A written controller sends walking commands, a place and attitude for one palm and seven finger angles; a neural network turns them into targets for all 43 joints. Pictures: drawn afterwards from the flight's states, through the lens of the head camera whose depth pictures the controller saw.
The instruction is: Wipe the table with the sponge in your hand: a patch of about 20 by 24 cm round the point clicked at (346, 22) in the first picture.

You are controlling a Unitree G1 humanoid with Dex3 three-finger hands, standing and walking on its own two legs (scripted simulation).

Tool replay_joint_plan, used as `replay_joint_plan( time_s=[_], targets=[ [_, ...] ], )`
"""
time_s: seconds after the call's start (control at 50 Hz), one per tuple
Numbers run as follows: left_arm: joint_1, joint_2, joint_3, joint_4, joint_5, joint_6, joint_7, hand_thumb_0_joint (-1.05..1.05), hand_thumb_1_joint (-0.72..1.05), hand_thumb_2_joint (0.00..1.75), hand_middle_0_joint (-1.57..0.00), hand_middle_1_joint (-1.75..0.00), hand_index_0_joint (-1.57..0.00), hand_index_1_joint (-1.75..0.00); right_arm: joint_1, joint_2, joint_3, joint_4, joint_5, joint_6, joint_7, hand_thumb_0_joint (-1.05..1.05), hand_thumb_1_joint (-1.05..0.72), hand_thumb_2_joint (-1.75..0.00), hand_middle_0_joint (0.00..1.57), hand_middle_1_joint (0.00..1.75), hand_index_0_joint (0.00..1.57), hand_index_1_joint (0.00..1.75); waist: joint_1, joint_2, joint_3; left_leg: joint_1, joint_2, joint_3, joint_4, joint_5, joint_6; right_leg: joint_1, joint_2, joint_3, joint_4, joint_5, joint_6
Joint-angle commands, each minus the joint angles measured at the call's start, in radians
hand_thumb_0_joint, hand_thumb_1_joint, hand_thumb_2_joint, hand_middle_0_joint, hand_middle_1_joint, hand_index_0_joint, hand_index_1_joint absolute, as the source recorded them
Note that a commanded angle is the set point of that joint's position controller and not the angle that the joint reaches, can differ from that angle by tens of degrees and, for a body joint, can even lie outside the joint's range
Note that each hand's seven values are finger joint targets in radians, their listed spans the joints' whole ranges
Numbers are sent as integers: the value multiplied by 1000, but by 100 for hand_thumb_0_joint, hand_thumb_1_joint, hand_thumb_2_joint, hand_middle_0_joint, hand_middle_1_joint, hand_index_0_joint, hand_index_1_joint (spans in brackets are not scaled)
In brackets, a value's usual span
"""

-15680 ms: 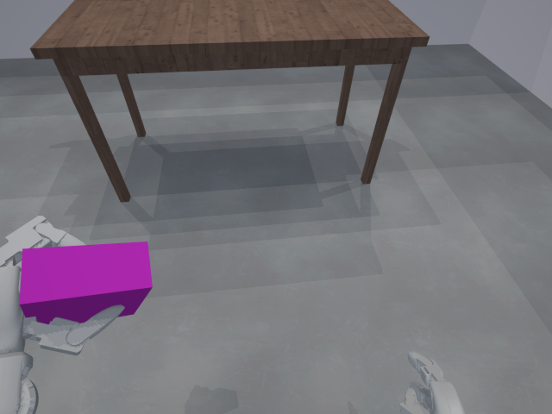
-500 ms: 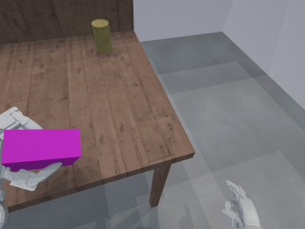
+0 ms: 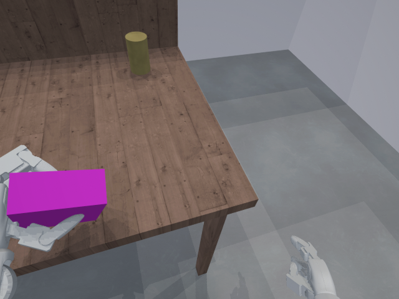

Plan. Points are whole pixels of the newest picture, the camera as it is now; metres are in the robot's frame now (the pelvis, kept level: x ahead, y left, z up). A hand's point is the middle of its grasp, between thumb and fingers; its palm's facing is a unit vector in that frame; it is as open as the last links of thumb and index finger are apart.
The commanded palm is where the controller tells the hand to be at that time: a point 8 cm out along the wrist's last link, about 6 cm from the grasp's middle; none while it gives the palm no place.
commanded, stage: look again from close up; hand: left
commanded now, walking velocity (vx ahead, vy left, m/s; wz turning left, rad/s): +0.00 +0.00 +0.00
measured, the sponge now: (73, 199) +0.23 +0.22 +0.14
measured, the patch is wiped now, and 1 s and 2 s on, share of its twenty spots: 0.00 0.00 0.00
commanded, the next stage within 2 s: shuffle to correct the standing spot in 0.12 s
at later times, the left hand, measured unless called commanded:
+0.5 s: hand (54, 184) +0.24 +0.25 +0.16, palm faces +0.34 -0.88 -0.32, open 9.2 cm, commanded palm +0.18 +0.28 +0.17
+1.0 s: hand (109, 186) +0.24 +0.17 +0.15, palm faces +0.28 -0.89 -0.37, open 9.2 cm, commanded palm +0.19 +0.21 +0.17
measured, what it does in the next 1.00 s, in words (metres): shifts its weight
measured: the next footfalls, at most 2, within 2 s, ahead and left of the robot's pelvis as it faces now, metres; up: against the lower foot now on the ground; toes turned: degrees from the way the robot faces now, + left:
none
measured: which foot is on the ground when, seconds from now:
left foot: down 0.00-1.00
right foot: down 0.00-1.00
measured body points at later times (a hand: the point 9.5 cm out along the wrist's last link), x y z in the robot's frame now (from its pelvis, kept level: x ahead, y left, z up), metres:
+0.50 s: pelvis +0.01 +0.01 +0.00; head +0.03 +0.03 +0.45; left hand +0.21 +0.29 +0.17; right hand +0.19 -0.21 -0.06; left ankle +0.04 +0.08 -0.74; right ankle +0.02 -0.13 -0.74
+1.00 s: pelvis +0.02 -0.06 +0.00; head +0.03 -0.06 +0.45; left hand +0.22 +0.21 +0.18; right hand +0.19 -0.30 -0.07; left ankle +0.04 +0.08 -0.74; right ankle +0.02 -0.13 -0.74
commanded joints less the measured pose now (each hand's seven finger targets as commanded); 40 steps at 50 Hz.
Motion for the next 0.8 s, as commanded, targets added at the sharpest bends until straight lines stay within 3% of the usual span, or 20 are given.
replay_joint_plan(
  time_s=[0.0, 0.02, 0.08, 0.1, 0.12, 0.2, 0.22, 0.28, 0.3, 0.32, 0.4, 0.42, 0.5, 0.52, 0.6, 0.62, 0.7, 0.72, 0.78],
  targets=[
    [-47, 170, 119, -198, 3, -54, 25, 0, 10, 130, -120, -160, -120, -160, -109, -143, -61, -155, 7, -48, -11, 0, -90, -90, 20, 30, 20, 30, -6, 78, -156, 44, 127, -149, -125, -10, -38, 47, -77, 100, -56, 16, -27],
    [-60, 124, 77, -213, 6, -57, 19, 0, 10, 130, -120, -160, -120, -160, -98, -136, -56, -158, 0, -42, -9, 0, -90, -90, 20, 30, 20, 30, -7, 71, -156, 32, 130, -148, -135, -25, -36, 57, -73, 89, -57, 11, -27],
    [-78, 147, 98, -218, 12, -56, 18, 0, 10, 130, -120, -160, -120, -160, -97, -138, -57, -166, 0, -45, -12, 0, -90, -90, 20, 30, 20, 30, -7, 70, -145, 23, 135, -153, -147, -43, -35, 62, -69, 94, -58, 9, -25],
    [-78, 168, 117, -218, 15, -50, 26, 0, 10, 130, -120, -160, -120, -160, -109, -142, -57, -164, 4, -41, -13, 0, -90, -90, 20, 30, 20, 30, -6, 95, -145, 30, 136, -156, -152, -53, -39, 56, -66, 96, -55, -4, -26],
    [-86, 131, 85, -226, 18, -53, 22, 0, 10, 130, -120, -160, -120, -160, -99, -134, -52, -163, -4, -37, -14, 0, -90, -90, 20, 30, 20, 30, -7, 84, -149, 15, 139, -151, -157, -60, -34, 73, -62, 87, -55, 5, -25],
    [-80, 168, 121, -238, 25, -49, 27, 0, 10, 130, -120, -160, -120, -160, -103, -138, -55, -166, 0, -38, -16, 0, -90, -90, 20, 30, 20, 30, -3, 114, -167, 36, 140, -153, -159, -13, -49, 91, -56, 86, -38, 33, -26],
    [-84, 122, 83, -242, 25, -54, 21, 0, 10, 130, -120, -160, -120, -160, -95, -129, -49, -165, -8, -33, -16, 0, -90, -90, 20, 30, 20, 30, -5, 98, -167, 34, 148, -152, -170, -18, -52, 93, -49, 77, -42, 33, -24],
    [-96, 127, 93, -243, 25, -56, 17, 0, 10, 130, -120, -160, -120, -160, -88, -126, -51, -172, -9, -33, -17, 0, -90, -90, 20, 30, 20, 30, -6, 105, -157, 52, 171, -165, -192, 4, -67, 76, -34, 75, -34, 28, -19],
    [-93, 142, 106, -239, 29, -49, 24, 0, 10, 130, -120, -160, -120, -160, -106, -127, -50, -169, -6, -31, -18, 0, -90, -90, 20, 30, 20, 30, -3, 132, -150, 59, 176, -170, -205, -13, -79, 61, -24, 74, -25, 2, -19],
    [-107, 105, 74, -235, 30, -52, 18, 0, 10, 130, -120, -160, -120, -160, -97, -122, -47, -168, -15, -23, -17, 0, -90, -90, 20, 30, 20, 30, -5, 133, -139, 45, 189, -176, -220, -36, -78, 57, -18, 73, -25, 3, -18],
    [-113, 128, 99, -218, 33, -42, 20, 0, 10, 130, -120, -160, -120, -160, -107, -119, -50, -176, -11, -18, -16, 0, -90, -90, 20, 30, 20, 30, -6, 129, -138, 60, 203, -166, -221, -36, -82, 41, -13, 78, -23, -4, -16],
    [-135, 89, 59, -239, 35, -47, 12, 0, 10, 130, -120, -160, -120, -160, -96, -115, -47, -178, -18, -12, -14, 0, -90, -90, 20, 30, 20, 30, -8, 136, -141, 53, 209, -166, -226, -51, -79, 43, -6, 74, -23, 2, -17],
    [-102, 139, 111, -241, 33, -32, 17, 0, 10, 130, -120, -160, -120, -160, -107, -112, -50, -190, -16, -5, -11, 0, -90, -90, 20, 30, 20, 30, -6, 139, -168, 71, 207, -138, -187, 18, -72, 54, -12, 78, -28, 26, -19],
    [-98, 98, 74, -247, 31, -33, 9, 0, 10, 130, -120, -160, -120, -160, -98, -105, -47, -192, -20, 2, -9, 0, -90, -90, 20, 30, 20, 30, -9, 121, -169, 65, 209, -126, -175, 21, -61, 57, -13, 77, -36, 44, -20],
    [-46, 151, 132, -251, 20, -16, 12, 0, 10, 130, -120, -160, -120, -160, -102, -106, -52, -200, -12, 10, -11, 0, -90, -90, 20, 30, 20, 30, -11, 104, -198, 88, 198, -93, -118, 101, -51, 62, -28, 92, -39, 100, -23],
    [-51, 108, 93, -270, 17, -19, 6, 0, 10, 130, -120, -160, -120, -160, -91, -102, -50, -200, -15, 16, -11, 0, -90, -90, 20, 30, 20, 30, -15, 97, -201, 85, 197, -84, -105, 111, -44, 64, -26, 90, -43, 119, -25],
    [-14, 159, 143, -263, 7, -3, 11, 0, 10, 130, -120, -160, -120, -160, -99, -108, -54, -200, -7, 19, -17, 0, -90, -90, 20, 30, 20, 30, -15, 125, -208, 101, 195, -66, -72, 144, -40, 50, -40, 112, -42, 138, -29],
    [-19, 117, 106, -273, 3, -3, 6, 0, 10, 130, -120, -160, -120, -160, -90, -101, -51, -199, -10, 25, -17, 0, -90, -90, 20, 30, 20, 30, -17, 103, -208, 93, 196, -60, -64, 143, -34, 55, -37, 106, -46, 149, -29],
    [-16, 139, 122, -271, -3, 5, 4, 0, 10, 130, -120, -160, -120, -160, -84, -109, -58, -202, -7, 25, -23, 0, -90, -90, 20, 30, 20, 30, -17, 82, -206, 96, 196, -57, -40, 173, -32, 53, -46, 121, -43, 180, -31]
  ],
)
